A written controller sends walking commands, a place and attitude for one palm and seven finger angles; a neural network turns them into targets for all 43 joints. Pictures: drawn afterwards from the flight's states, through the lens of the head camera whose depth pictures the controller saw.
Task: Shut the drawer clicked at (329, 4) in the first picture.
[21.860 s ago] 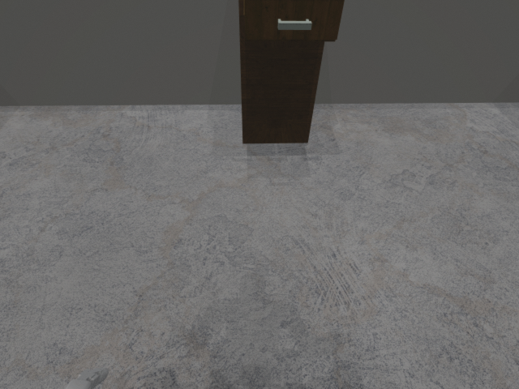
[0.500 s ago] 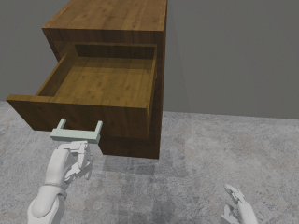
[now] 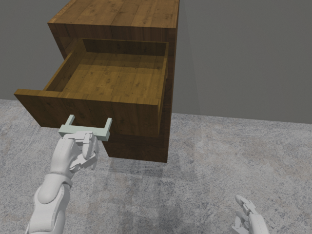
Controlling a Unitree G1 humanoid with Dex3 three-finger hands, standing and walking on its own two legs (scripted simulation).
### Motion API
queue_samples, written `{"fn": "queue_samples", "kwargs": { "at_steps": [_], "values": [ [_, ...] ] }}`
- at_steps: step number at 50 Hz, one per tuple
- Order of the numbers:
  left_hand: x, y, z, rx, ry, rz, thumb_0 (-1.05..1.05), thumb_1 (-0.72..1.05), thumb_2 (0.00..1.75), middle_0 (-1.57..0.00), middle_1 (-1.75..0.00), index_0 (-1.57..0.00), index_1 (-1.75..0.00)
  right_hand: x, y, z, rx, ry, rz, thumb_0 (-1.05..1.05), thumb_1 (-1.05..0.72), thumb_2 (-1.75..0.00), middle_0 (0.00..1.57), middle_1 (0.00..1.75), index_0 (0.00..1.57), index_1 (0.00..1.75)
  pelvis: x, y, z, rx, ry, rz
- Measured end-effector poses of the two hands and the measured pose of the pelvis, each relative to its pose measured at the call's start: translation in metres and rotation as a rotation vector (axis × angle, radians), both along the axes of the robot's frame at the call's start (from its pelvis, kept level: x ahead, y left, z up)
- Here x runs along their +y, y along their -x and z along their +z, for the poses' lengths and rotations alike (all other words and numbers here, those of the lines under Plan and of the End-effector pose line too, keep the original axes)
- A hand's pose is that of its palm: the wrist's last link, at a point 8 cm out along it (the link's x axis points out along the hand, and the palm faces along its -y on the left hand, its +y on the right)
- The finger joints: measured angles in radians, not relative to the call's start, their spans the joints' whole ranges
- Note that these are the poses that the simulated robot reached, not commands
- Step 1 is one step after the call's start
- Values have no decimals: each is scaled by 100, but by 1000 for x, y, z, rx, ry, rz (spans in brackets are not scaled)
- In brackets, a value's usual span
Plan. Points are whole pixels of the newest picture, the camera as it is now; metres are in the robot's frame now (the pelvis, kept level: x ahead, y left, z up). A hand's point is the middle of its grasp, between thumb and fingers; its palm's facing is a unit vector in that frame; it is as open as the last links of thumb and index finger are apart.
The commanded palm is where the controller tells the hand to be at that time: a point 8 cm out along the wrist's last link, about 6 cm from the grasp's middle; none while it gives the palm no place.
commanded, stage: push the drawer shut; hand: left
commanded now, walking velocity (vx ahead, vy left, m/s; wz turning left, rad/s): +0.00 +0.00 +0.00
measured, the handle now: (87, 126) +0.36 +0.20 +0.08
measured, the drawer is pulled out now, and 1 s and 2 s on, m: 0.27 0.14 0.02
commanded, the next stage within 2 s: none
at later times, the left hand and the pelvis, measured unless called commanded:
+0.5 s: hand (105, 128) +0.36 +0.15 +0.08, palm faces -0.08 -1.00 -0.03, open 3.1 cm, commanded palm +0.35 +0.21 +0.08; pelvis -0.01 +0.01 +0.00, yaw -1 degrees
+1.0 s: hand (110, 112) +0.41 +0.15 +0.08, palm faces -0.08 -1.00 -0.03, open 3.1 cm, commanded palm +0.40 +0.20 +0.08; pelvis -0.01 +0.01 +0.00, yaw -1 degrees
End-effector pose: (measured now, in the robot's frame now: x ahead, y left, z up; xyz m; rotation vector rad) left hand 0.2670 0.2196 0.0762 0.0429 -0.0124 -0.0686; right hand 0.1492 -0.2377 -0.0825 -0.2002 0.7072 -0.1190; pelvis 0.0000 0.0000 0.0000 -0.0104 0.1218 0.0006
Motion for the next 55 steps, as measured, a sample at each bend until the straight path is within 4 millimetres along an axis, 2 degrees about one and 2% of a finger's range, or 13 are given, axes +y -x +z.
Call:
{"fn": "queue_samples", "kwargs": {
  "at_steps": [14,23,31,55],
  "values": [
    [-4,-41,0,7,4,-18,-2,80,93,-140,-160,-140,-160,9,22,-8,66,1,-8,1,-91,-90,20,30,21,30,8,11,-1,5,0,-1],
    [-10,-70,1,12,13,-14,0,84,93,-140,-160,-140,-160,3,44,-12,130,4,-50,1,-91,-90,20,30,21,30,10,10,0,14,-2,-15],
    [-13,-88,2,9,14,-10,1,86,93,-140,-160,-140,-160,-3,62,-16,198,5,-82,1,-91,-90,20,30,21,30,10,6,1,25,-3,-24],
    [-15,-142,3,27,18,-8,1,83,92,-140,-160,-140,-160,-11,92,-28,327,8,-123,1,-91,-90,20,30,20,30,5,9,-4,75,0,-29]
  ]
}}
